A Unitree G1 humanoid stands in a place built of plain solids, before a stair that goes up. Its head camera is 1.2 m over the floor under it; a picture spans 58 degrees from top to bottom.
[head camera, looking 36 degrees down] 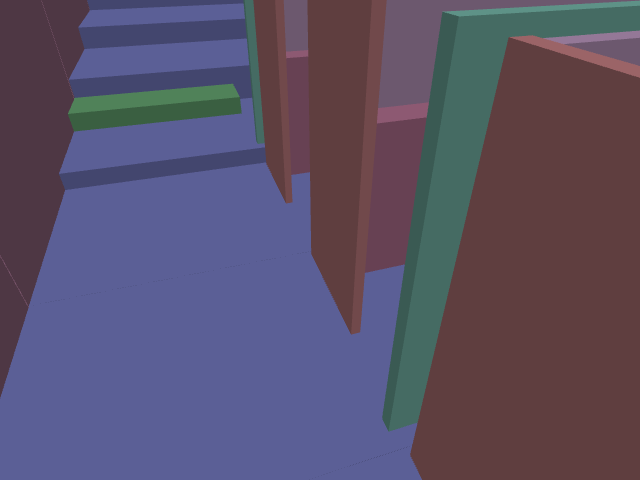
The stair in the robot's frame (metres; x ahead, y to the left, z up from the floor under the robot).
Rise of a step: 0.12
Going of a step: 0.48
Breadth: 1.11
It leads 18 degrees to the left of straight ahead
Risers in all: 3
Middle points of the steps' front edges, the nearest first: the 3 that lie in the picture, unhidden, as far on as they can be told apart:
2.30 0.90 0.10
2.89 1.09 0.22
3.21 1.19 0.35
